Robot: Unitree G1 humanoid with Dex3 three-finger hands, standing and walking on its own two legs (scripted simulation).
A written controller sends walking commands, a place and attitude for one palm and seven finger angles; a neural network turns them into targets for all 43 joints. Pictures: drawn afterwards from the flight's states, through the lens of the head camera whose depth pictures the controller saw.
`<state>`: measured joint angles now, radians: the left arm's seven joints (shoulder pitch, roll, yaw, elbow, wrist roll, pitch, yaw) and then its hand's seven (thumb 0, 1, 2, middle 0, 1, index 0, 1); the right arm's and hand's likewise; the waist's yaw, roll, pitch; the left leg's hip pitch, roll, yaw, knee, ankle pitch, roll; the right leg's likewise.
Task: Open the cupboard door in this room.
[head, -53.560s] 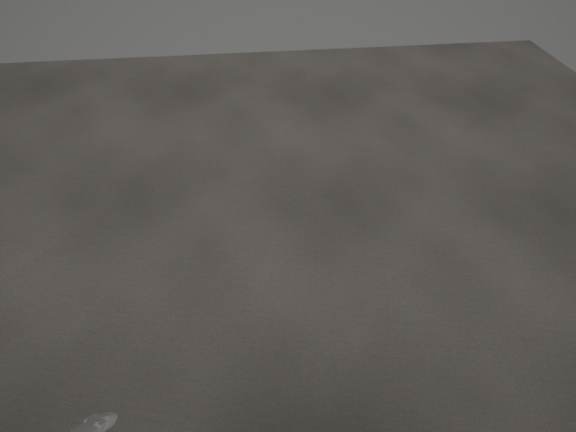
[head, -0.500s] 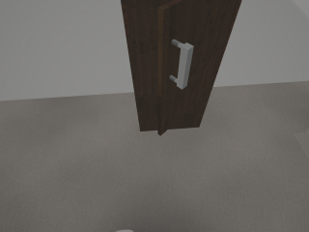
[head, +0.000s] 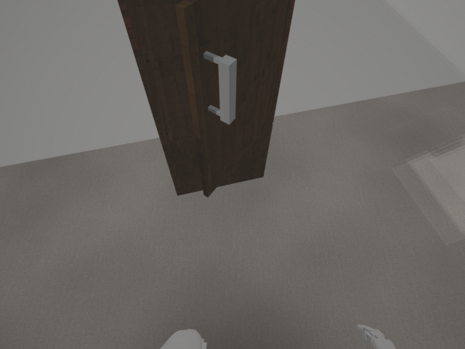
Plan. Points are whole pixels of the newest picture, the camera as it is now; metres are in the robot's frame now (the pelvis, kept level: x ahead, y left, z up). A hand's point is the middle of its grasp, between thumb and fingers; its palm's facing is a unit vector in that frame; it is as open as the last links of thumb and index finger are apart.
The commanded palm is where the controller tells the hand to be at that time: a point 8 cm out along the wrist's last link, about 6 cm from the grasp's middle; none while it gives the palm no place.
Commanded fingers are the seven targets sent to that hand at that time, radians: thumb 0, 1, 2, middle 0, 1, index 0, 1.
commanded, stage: walk to a spot facing it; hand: left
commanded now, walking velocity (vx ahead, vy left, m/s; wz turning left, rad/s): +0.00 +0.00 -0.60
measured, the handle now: (219, 88) +0.58 +0.09 +0.08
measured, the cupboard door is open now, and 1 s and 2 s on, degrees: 41 41 41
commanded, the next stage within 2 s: none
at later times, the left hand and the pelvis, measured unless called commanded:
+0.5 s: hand (150, 316) +0.18 +0.19 -0.16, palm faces -0.31 -0.91 -0.28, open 7.4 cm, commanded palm none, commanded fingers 0.00 0.90 0.90 -0.20 -0.30 -0.20 -0.30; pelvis -0.01 +0.01 -0.01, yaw -18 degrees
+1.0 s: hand (179, 295) +0.22 +0.13 -0.16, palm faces -0.57 -0.80 -0.20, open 7.4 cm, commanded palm none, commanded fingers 0.00 0.90 0.90 -0.20 -0.30 -0.20 -0.30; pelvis +0.01 +0.03 +0.00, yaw -36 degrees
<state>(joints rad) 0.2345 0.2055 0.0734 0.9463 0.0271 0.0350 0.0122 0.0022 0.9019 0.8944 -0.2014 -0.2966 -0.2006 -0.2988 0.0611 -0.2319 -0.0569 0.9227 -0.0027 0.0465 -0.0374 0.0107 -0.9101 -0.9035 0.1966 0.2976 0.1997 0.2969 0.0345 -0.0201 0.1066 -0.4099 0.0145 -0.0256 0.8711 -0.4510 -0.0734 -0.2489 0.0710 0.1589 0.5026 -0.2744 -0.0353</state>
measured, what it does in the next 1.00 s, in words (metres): steps on the spot, turning right: left foot, then right foot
